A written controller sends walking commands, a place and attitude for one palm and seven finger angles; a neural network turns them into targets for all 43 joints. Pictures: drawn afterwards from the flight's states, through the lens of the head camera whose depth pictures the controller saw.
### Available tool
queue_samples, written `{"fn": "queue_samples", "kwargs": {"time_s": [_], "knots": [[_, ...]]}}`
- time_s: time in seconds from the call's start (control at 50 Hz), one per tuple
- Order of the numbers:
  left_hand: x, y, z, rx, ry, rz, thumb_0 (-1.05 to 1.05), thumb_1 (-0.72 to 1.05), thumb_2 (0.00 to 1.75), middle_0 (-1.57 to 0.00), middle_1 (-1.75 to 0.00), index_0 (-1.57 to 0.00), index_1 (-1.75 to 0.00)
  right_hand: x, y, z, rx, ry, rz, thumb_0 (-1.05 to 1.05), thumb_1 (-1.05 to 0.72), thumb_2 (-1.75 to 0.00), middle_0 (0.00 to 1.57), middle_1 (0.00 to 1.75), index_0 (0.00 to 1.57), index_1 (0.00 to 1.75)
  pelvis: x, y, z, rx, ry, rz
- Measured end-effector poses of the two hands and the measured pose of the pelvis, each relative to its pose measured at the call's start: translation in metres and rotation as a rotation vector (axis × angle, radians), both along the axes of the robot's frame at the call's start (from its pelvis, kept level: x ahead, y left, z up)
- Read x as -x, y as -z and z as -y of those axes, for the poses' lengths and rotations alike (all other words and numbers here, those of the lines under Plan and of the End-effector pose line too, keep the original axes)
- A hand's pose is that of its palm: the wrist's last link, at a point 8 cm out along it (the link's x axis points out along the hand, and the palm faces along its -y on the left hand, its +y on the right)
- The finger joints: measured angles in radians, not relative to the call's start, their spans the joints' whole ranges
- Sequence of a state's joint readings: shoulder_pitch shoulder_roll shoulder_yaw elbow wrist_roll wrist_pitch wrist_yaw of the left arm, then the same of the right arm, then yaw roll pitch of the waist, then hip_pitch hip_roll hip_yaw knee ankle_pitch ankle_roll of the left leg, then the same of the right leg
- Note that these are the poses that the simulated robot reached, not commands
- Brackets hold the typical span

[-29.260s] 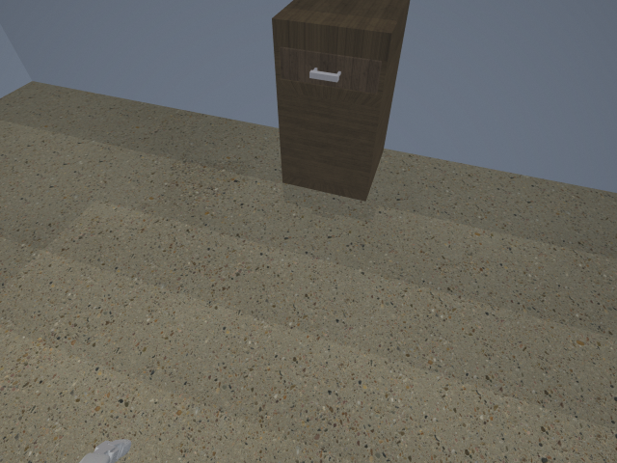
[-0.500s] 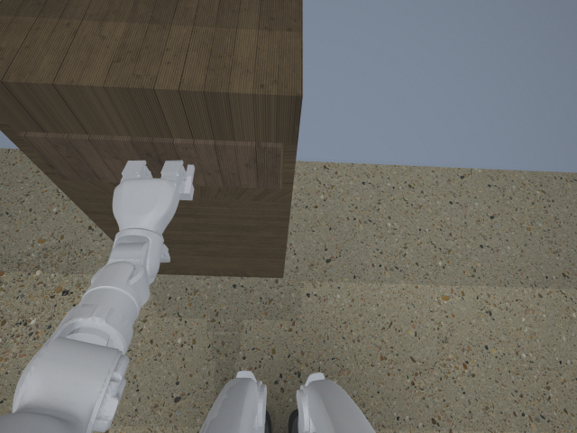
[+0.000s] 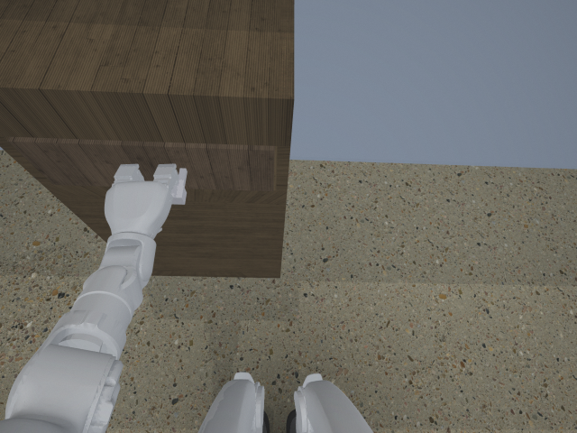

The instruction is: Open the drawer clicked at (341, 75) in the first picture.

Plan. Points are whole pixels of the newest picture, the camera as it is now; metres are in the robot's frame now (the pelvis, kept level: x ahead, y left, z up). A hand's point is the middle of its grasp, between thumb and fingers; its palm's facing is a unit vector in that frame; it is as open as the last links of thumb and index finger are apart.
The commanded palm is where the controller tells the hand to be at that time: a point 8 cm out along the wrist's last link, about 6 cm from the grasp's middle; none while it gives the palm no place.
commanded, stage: pull the drawer open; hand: left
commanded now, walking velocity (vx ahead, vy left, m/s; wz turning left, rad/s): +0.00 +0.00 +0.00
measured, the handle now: (151, 183) +0.49 +0.21 -0.04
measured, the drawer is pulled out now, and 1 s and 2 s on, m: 0.00 0.10 0.22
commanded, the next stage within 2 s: none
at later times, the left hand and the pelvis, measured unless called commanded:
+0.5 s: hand (148, 242) +0.40 +0.21 -0.06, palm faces -0.06 -0.06 -1.00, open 5.7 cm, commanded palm +0.36 +0.21 -0.01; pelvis +0.01 +0.00 +0.01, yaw -1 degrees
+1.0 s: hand (140, 281) +0.34 +0.21 -0.06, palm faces -0.03 -0.06 -1.00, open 5.7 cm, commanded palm +0.30 +0.21 -0.01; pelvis +0.00 +0.01 +0.01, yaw +0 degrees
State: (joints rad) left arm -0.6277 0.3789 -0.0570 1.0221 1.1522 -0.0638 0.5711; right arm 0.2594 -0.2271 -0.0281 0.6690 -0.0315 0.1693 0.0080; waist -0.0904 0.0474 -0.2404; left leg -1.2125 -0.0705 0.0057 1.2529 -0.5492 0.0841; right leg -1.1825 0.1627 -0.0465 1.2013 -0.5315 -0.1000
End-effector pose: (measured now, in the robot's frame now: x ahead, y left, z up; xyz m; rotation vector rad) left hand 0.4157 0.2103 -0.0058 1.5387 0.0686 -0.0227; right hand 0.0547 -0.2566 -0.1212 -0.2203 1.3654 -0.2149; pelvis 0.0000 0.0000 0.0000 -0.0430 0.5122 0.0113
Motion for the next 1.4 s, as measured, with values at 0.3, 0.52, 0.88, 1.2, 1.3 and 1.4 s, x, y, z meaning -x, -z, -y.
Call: {"fn": "queue_samples", "kwargs": {"time_s": [0.3, 0.52, 0.88, 1.2, 1.3, 1.4], "knots": [[0.008, 0.000, -0.001, 0.008, 0.001, -0.003, 0.00, 0.71, 0.79, -0.31, -1.34, -0.38, -1.33, -0.007, -0.002, -0.002, -0.009, 0.008, 0.015, 0.01, -0.90, -0.90, 0.21, 0.29, 0.20, 0.30, -0.003, -0.003, -0.002, -0.005, 0.013, 0.007], [0.041, 0.001, -0.002, 0.024, 0.005, 0.002, 0.00, 0.71, 0.78, -0.30, -1.35, -0.39, -1.32, -0.027, -0.006, -0.008, -0.033, -0.014, 0.048, 0.01, -0.90, -0.90, 0.21, 0.29, 0.20, 0.30, -0.010, -0.009, -0.004, -0.010, 0.016, 0.029], [0.084, 0.002, -0.004, 0.024, 0.006, 0.021, 0.00, 0.71, 0.81, -0.29, -1.35, -0.39, -1.33, -0.065, -0.010, -0.014, -0.045, -0.063, 0.161, 0.01, -0.90, -0.90, 0.21, 0.29, 0.20, 0.30, -0.004, -0.009, -0.005, -0.012, 0.012, 0.063], [0.117, 0.002, -0.005, 0.027, -0.001, 0.026, 0.00, 0.70, 0.81, -0.29, -1.35, -0.39, -1.33, -0.070, -0.011, -0.019, -0.050, -0.078, 0.191, 0.01, -0.90, -0.90, 0.21, 0.29, 0.20, 0.30, 0.001, -0.009, -0.006, -0.013, 0.011, 0.088], [0.129, 0.001, -0.005, 0.033, -0.004, 0.016, 0.00, 0.71, 0.80, -0.29, -1.35, -0.40, -1.32, -0.075, -0.014, -0.020, -0.055, -0.076, 0.218, 0.01, -0.90, -0.90, 0.21, 0.29, 0.20, 0.30, 0.000, -0.010, -0.006, -0.015, 0.019, 0.095], [0.143, 0.001, -0.006, 0.040, -0.006, 0.014, 0.00, 0.71, 0.79, -0.29, -1.35, -0.40, -1.32, -0.082, -0.016, -0.021, -0.056, -0.091, 0.244, 0.01, -0.90, -0.90, 0.21, 0.29, 0.20, 0.30, -0.001, -0.010, -0.006, -0.016, 0.019, 0.101]]}}
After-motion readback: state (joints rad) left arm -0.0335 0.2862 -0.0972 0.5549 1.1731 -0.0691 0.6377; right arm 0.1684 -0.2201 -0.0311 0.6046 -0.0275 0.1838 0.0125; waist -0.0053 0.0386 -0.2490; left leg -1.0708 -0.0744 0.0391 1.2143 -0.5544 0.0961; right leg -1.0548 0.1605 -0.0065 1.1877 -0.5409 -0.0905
